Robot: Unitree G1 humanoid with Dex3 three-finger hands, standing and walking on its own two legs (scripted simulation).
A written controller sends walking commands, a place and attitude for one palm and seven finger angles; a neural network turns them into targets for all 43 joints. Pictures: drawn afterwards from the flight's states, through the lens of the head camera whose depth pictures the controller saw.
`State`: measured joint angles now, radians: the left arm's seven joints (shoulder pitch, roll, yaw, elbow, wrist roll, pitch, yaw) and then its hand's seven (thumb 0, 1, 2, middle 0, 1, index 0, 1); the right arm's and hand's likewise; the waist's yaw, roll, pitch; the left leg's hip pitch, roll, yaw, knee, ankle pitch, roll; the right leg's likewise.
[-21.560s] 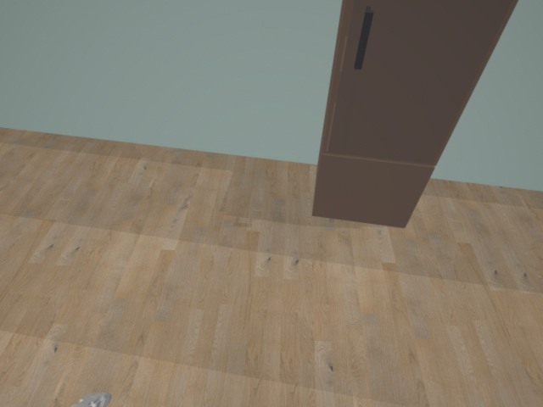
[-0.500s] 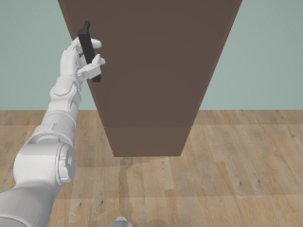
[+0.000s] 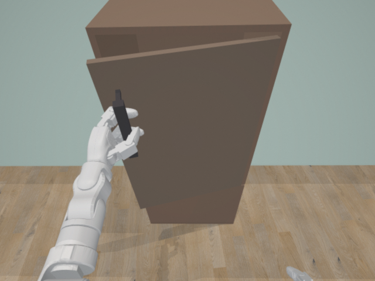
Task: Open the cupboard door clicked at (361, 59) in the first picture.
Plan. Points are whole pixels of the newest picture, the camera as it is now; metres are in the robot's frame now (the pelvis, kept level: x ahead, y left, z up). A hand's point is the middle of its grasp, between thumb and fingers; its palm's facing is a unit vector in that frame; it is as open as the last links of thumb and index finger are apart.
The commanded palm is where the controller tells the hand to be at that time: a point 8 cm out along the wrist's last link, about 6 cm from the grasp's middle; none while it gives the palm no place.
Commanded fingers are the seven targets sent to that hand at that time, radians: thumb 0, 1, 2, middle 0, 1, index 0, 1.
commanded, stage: pull the door open along its arc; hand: left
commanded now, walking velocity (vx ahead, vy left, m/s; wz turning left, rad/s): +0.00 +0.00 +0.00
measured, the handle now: (126, 125) +0.43 +0.14 +0.13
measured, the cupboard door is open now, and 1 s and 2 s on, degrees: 15 40 40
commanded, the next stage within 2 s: open thumb and fingers to let go in 0.54 s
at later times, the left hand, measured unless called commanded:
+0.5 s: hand (175, 195) +0.24 +0.02 +0.14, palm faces +0.25 -0.97 -0.01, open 6.5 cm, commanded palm +0.18 +0.06 +0.13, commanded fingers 0.00 0.90 0.90 -0.40 -1.35 -0.40 -1.35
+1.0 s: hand (179, 190) +0.26 +0.02 +0.13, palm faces +0.34 -0.94 -0.01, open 9.4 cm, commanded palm +0.21 +0.05 +0.13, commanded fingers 0.00 -0.43 0.33 -0.31 -1.21 -0.31 -1.21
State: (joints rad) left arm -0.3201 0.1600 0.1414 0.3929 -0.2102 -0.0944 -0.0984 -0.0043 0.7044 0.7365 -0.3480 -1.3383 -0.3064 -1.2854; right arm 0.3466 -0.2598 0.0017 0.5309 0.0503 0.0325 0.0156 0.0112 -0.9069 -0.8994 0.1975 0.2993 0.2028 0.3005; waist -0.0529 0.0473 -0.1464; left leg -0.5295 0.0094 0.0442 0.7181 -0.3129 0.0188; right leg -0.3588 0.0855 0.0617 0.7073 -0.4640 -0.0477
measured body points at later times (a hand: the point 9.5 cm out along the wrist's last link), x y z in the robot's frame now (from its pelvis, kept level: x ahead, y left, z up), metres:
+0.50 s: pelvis +0.00 -0.04 +0.01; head -0.05 -0.08 +0.45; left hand +0.23 +0.07 +0.14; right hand +0.21 -0.23 -0.07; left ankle +0.03 +0.11 -0.71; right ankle -0.07 -0.09 -0.71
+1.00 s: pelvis +0.00 -0.07 +0.01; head -0.02 -0.12 +0.45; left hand +0.23 +0.07 +0.13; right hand +0.21 -0.26 -0.09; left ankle +0.03 +0.11 -0.71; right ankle -0.07 -0.09 -0.71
